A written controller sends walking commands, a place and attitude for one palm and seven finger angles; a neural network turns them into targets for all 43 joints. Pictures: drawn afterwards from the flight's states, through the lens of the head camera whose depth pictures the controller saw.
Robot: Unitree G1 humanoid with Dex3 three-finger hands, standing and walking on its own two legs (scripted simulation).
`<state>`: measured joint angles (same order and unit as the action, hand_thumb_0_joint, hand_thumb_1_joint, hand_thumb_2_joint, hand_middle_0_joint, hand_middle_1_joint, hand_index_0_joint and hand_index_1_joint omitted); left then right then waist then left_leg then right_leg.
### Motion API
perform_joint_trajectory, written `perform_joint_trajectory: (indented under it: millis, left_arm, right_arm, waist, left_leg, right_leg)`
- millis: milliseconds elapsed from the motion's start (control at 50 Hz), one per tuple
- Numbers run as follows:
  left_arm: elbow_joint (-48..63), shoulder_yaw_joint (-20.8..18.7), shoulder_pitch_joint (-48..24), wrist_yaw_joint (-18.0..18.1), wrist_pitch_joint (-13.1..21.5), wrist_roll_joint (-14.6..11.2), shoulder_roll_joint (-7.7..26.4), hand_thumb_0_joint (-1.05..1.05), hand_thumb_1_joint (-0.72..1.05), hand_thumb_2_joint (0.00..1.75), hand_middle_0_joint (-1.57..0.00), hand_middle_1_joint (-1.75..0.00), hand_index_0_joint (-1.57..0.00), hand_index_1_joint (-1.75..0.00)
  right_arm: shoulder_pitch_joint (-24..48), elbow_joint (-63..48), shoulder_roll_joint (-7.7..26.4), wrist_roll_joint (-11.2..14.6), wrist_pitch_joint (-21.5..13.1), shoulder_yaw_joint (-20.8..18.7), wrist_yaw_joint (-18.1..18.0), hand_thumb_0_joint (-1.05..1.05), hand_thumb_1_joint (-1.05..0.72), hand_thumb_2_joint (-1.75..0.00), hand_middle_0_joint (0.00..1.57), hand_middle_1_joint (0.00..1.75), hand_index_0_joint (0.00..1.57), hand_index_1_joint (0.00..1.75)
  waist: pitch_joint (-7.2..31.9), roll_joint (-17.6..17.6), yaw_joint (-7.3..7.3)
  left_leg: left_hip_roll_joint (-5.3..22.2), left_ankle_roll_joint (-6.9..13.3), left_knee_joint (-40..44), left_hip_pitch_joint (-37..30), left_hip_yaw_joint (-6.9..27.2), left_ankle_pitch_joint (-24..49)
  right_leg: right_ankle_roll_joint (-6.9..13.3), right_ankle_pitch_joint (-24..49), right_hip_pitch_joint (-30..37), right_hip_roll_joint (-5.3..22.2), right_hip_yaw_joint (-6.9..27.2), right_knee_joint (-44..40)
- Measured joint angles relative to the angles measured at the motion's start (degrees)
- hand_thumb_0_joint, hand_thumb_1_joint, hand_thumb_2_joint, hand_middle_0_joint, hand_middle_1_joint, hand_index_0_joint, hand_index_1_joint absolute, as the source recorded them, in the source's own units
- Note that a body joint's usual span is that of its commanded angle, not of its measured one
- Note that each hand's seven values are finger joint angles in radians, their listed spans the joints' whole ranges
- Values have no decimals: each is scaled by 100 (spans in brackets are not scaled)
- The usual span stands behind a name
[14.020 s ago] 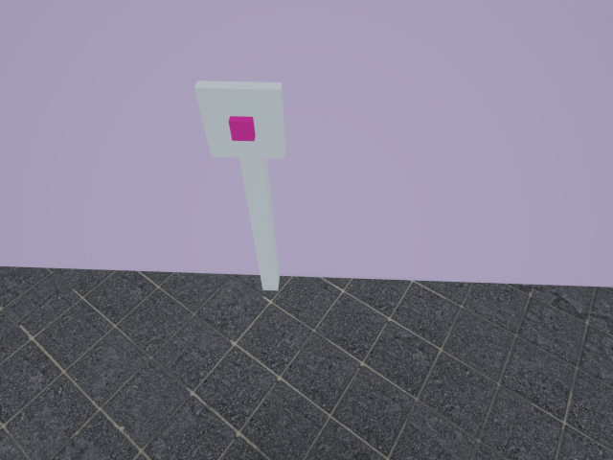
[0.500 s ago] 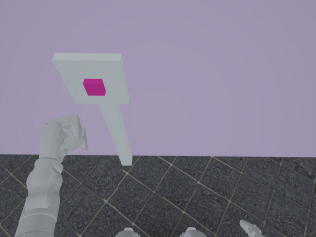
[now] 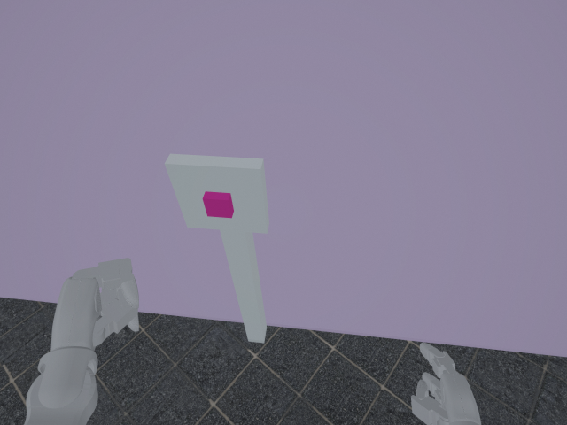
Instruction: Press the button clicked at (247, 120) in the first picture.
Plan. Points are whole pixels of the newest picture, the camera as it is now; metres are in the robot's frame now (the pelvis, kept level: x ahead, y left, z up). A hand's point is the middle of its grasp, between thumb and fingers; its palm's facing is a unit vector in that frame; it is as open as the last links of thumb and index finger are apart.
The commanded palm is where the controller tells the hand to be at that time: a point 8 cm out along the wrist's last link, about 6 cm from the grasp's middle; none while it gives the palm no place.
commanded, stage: draw the hand back to the body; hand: left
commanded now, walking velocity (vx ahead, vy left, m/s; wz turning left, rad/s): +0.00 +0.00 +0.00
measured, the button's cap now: (219, 203) +0.51 +0.19 +0.00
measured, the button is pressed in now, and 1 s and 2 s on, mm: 0 0 0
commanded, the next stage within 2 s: step back with the hand held close in 0.68 s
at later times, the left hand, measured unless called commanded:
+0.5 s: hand (60, 321) +0.17 +0.24 +0.17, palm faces +0.40 -0.81 -0.43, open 3.1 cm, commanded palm +0.13 +0.28 +0.18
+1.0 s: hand (60, 325) +0.17 +0.24 +0.16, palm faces +0.33 -0.82 -0.46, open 3.1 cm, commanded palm +0.11 +0.28 +0.18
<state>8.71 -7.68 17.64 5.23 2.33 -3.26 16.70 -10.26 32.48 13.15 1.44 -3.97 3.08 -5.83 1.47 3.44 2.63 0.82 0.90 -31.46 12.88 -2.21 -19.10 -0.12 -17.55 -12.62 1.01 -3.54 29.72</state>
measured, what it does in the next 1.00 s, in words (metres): stands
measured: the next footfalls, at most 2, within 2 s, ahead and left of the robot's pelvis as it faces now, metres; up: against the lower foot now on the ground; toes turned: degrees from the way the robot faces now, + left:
none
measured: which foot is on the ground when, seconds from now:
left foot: down 0.00-1.00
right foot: down 0.00-1.00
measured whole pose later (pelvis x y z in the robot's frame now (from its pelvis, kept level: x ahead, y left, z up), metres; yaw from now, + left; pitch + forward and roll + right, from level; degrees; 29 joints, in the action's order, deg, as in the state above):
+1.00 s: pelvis -0.03 +0.01 +0.01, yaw -2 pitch -1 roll -1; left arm 28.0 -19.0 33.0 6.0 8.4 -1.8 18.9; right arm -10.2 33.4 13.5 -0.6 -2.8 1.1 -4.6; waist -0.9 3.4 1.1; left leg 1.1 1.5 -24.8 10.5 -4.3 -13.8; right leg -0.7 -10.3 -10.2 0.4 -1.6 21.1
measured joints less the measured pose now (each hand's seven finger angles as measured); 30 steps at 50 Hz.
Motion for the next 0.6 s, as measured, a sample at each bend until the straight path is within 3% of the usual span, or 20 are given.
perform_joint_trajectory:
  millis: [180,420,600]
  left_arm:
    - [934,-272,665,56,-88,54,44,1,90,90,-130,-149,-130,-150]
    - [1887,-818,1408,27,82,48,225,1,90,90,-130,-149,-131,-150]
    - [1850,-862,1379,37,209,78,122,1,90,90,-130,-149,-131,-150]
  right_arm:
    - [-25,167,-35,-113,-60,1,115,2,-90,-90,20,30,20,30]
    - [-137,294,2,-152,-159,-142,136,2,-90,-90,20,30,20,30]
    - [-113,345,2,-161,-234,-179,85,2,-90,-90,20,30,20,30]
  waist:
    - [-125,58,84]
    - [-143,138,162]
    - [-223,143,181]
  left_leg:
    - [-10,-9,585,-644,-31,204]
    - [41,-18,683,-839,-76,250]
    - [37,-11,686,-860,-80,327]
  right_leg:
    - [-8,208,630,-17,22,-577]
    - [3,321,844,-74,65,-765]
    - [6,396,862,-71,69,-763]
